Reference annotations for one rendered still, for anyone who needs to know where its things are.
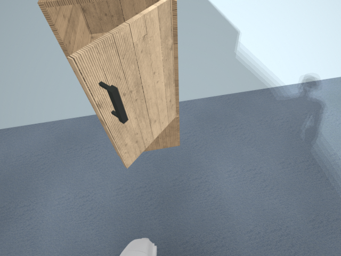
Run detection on handle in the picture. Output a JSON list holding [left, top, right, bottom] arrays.
[[99, 82, 128, 124]]

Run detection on robot left thigh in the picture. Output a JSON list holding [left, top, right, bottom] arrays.
[[120, 239, 157, 256]]

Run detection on cupboard door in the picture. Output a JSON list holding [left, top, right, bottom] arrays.
[[68, 0, 176, 168]]

